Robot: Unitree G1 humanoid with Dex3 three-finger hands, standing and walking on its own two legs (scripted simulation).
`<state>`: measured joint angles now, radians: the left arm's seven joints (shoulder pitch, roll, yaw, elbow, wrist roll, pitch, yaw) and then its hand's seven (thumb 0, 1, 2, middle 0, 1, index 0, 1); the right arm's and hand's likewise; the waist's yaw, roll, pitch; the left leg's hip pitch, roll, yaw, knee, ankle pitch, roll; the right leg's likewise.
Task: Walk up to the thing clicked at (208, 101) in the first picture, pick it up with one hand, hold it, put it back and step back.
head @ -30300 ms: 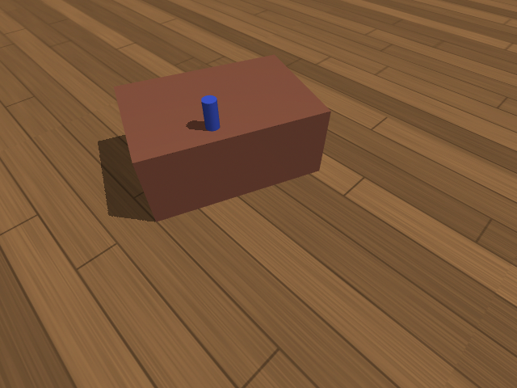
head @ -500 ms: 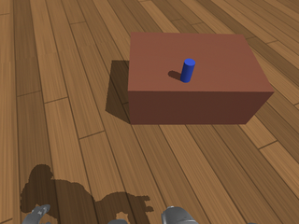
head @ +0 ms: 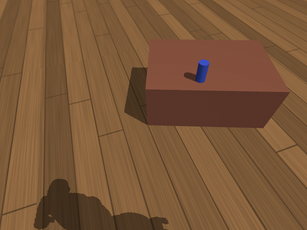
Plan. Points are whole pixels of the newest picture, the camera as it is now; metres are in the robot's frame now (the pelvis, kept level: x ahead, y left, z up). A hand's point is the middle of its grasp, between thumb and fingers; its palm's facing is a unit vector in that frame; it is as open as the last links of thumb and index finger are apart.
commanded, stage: step back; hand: right
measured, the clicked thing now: (202, 71) +1.09 -0.25 -0.30
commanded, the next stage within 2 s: stand in 0.82 s
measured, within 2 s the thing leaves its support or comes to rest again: neither
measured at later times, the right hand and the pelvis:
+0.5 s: hand out of the picture +0.10 -0.25 -0.14, palm faces -0.03 +0.92 -0.38, open 7.4 cm; pelvis +0.03 +0.02 +0.01, yaw -1 degrees
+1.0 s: hand out of the picture +0.15 -0.23 -0.13, palm faces +0.01 +0.95 -0.33, open 7.4 cm; pelvis +0.04 +0.01 +0.02, yaw -1 degrees
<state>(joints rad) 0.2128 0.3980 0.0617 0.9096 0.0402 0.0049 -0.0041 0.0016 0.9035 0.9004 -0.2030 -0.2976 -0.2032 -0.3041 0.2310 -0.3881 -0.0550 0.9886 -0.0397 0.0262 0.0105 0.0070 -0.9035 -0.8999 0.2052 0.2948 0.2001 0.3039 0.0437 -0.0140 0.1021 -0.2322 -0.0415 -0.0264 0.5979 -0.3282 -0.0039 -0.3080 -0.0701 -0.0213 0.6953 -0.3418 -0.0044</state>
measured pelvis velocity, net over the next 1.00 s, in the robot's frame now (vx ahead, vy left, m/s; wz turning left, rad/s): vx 0.04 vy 0.01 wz -0.02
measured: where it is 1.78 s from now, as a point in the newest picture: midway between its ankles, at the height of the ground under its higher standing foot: outside the picture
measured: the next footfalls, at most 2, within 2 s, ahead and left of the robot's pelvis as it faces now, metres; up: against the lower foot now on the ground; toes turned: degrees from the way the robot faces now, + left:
none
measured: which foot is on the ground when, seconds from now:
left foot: down 0.00-1.00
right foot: down 0.00-1.00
